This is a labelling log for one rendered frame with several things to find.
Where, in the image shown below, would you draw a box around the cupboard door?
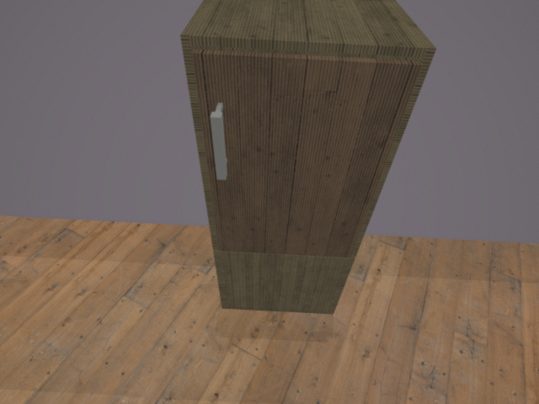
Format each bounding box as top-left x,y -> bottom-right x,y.
192,49 -> 423,258

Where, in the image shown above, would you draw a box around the handle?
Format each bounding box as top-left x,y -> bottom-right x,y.
210,103 -> 227,180

